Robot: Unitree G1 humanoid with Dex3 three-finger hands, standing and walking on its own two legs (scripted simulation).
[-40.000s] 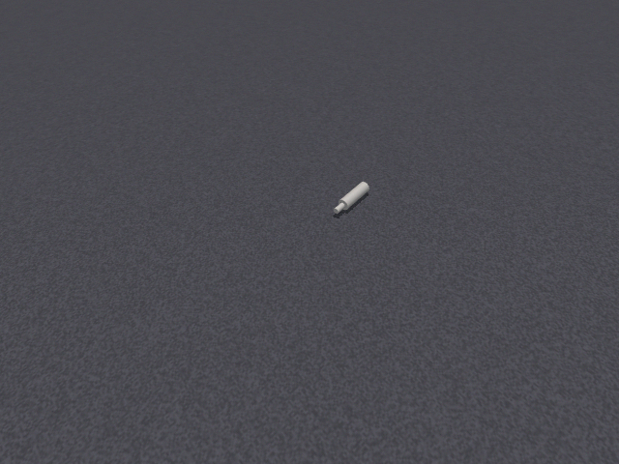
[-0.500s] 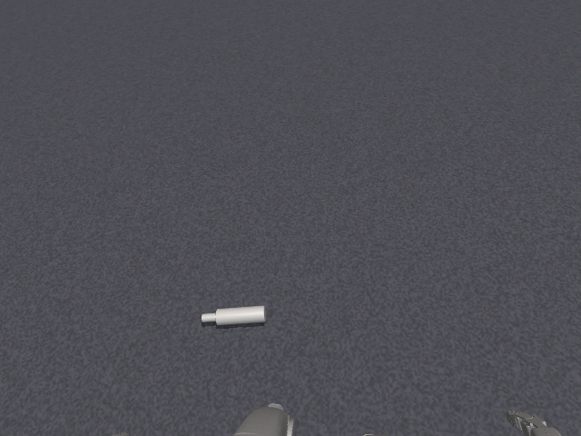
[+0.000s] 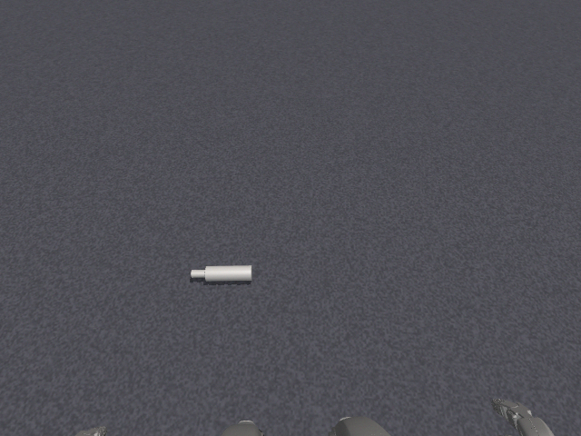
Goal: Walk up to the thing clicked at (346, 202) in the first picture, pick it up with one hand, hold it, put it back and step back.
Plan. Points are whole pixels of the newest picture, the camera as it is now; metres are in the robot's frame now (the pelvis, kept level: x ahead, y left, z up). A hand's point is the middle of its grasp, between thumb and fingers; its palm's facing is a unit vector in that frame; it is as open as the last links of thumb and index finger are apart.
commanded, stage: step back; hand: left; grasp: from above
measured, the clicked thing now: (221, 273) +0.71 +0.27 -0.73
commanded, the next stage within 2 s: stand in 1.98 s
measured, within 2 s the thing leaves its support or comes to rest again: neither
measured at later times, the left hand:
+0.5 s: hand out of the picture -0.06 +0.25 -0.15, palm faces +0.05 -0.91 -0.42, open 7.4 cm
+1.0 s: hand out of the picture -0.31 +0.21 -0.14, palm faces +0.02 -0.90 -0.43, open 7.4 cm
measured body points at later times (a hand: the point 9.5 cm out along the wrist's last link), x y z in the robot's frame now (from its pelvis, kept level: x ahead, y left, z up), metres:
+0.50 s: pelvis -0.18 -0.03 -0.01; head -0.12 -0.02 +0.43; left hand -0.07 +0.30 -0.12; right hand -0.09 -0.34 -0.13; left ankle -0.19 +0.08 -0.73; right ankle -0.09 -0.15 -0.73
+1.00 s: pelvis -0.34 -0.07 +0.00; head -0.31 -0.09 +0.45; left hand -0.31 +0.26 -0.11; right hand -0.23 -0.38 -0.13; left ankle -0.31 +0.08 -0.67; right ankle -0.34 -0.18 -0.73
